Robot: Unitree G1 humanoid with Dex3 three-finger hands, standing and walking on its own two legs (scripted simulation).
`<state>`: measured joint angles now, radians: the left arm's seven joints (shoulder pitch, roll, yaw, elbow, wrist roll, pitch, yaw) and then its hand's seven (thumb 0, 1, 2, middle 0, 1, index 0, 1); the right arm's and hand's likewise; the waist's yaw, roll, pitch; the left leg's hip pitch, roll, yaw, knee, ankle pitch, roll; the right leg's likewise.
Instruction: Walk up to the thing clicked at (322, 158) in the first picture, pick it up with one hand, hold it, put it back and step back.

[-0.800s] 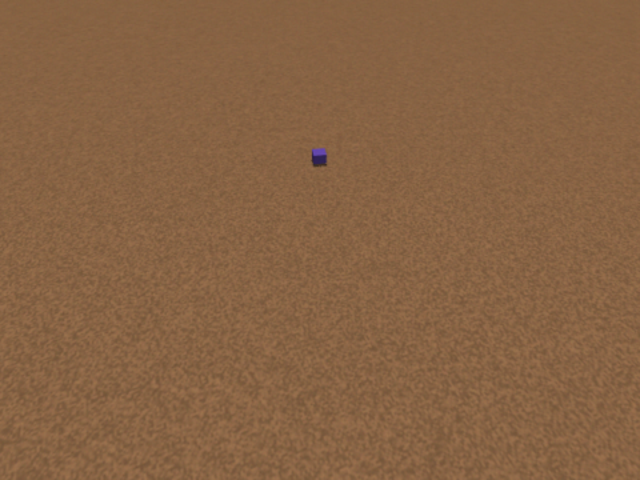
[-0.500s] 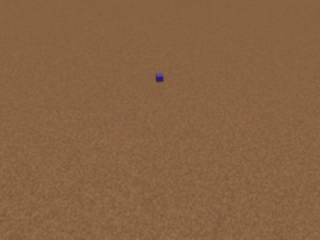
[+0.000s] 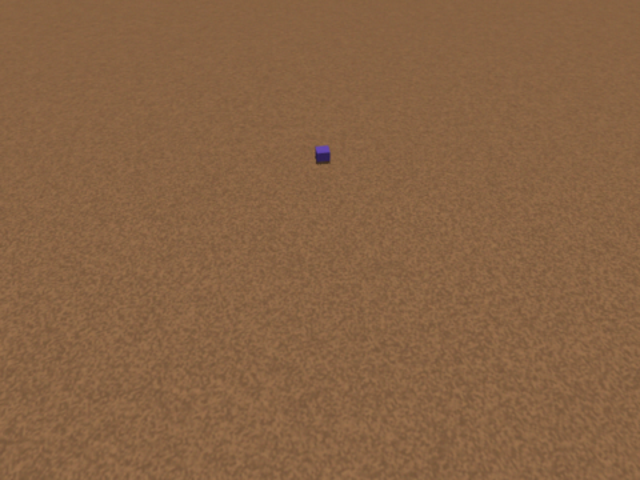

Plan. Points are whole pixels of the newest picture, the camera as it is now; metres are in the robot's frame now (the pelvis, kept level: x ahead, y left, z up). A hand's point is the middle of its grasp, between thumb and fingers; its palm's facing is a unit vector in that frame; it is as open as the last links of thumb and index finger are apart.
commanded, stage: stand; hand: left
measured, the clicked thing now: (322, 153) +1.81 +0.07 -0.76
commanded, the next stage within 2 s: walk up in 0.32 s
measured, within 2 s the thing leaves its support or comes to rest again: neither
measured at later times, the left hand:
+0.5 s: hand out of the picture +0.11 +0.26 -0.14, palm faces -0.07 -0.92 -0.38, open 7.4 cm
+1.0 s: hand (222, 430) +0.24 +0.16 -0.15, palm faces -0.01 -0.93 -0.37, open 7.4 cm
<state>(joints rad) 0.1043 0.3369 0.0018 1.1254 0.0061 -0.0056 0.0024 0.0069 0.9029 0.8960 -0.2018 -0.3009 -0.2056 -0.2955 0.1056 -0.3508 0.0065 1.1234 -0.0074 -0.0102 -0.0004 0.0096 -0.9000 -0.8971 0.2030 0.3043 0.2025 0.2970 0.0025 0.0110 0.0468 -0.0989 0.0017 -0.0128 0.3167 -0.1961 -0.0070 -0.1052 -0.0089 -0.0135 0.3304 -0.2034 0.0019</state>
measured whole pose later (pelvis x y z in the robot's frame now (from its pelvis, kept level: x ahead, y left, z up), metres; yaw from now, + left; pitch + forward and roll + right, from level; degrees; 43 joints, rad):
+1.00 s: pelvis +0.22 -0.11 -0.01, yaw -3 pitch -2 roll -2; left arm 0.36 0.39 0.07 0.97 0.01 -0.09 -0.05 0.01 0.90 0.90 -0.21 -0.30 -0.21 -0.30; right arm 0.20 -0.43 -0.08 0.94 -0.03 -0.02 0.11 0.01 -0.90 -0.90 0.20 0.30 0.20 0.30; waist 0.04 0.05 0.03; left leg -0.56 0.09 -0.04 0.75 -0.12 -0.01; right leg 0.02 0.04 -0.10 0.31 -0.30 -0.03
